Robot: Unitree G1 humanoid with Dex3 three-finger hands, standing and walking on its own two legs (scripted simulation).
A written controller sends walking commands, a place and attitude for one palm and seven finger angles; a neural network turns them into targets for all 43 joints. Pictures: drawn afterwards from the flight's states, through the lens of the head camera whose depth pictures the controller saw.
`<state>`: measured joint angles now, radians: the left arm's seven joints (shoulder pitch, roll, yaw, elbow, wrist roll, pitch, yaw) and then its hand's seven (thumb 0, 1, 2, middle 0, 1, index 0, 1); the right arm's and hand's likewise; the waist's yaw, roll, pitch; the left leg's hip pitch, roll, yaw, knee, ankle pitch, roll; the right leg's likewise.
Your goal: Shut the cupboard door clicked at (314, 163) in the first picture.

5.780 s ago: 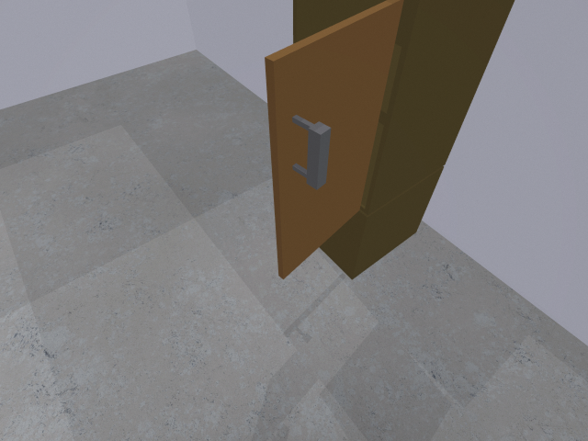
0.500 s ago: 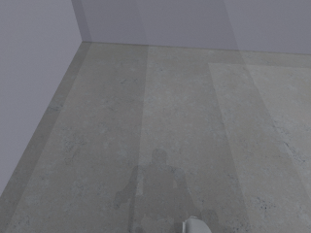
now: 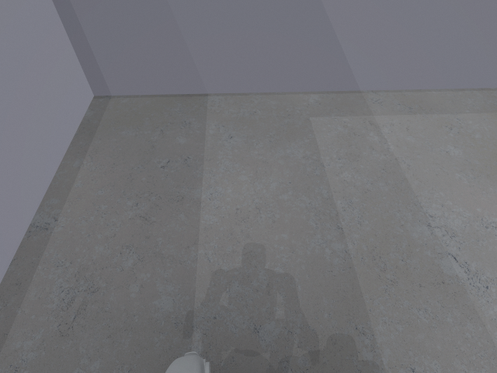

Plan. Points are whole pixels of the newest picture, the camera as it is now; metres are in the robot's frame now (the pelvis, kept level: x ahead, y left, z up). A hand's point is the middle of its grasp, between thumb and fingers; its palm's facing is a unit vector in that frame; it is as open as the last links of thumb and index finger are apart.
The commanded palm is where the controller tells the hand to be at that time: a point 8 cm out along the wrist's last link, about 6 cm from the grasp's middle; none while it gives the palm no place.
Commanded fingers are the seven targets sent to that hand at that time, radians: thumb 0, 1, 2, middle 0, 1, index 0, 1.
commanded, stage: walk to a spot facing it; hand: left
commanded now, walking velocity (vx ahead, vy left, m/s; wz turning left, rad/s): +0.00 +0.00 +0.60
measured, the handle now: out of the picture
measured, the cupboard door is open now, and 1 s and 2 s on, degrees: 99 99 99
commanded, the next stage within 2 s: none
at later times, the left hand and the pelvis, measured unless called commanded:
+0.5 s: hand out of the picture +0.15 +0.21 -0.17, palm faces +0.26 -0.94 -0.24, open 7.4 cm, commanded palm none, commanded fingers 0.00 0.90 0.90 -0.20 -0.30 -0.20 -0.30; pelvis +0.10 -0.01 -0.01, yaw +15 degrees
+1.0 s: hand out of the picture +0.04 +0.15 -0.20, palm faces +0.57 -0.78 -0.25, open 7.3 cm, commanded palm none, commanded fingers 0.00 0.90 0.90 -0.20 -0.30 -0.20 -0.30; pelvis +0.14 -0.04 -0.02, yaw +35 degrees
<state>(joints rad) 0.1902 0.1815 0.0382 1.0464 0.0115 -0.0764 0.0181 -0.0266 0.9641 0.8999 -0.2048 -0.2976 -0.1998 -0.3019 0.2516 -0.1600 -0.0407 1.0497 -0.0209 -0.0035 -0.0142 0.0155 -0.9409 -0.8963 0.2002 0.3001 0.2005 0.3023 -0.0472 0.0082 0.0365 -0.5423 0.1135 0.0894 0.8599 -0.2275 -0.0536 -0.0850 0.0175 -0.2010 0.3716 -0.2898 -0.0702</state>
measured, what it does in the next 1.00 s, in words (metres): walks ahead, turning left: left foot, then right foot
